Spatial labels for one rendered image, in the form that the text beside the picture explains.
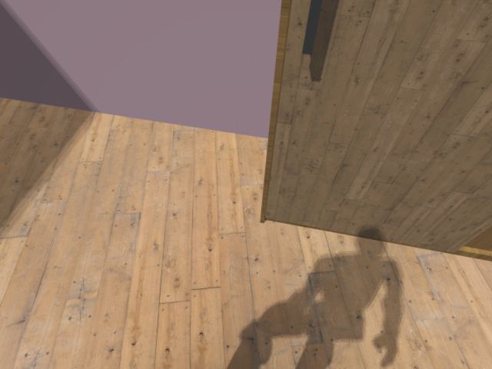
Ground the wardrobe door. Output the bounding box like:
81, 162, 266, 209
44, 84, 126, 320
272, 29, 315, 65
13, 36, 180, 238
464, 225, 492, 251
265, 0, 492, 252

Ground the handle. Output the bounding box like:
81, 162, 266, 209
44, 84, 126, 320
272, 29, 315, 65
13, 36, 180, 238
302, 0, 323, 55

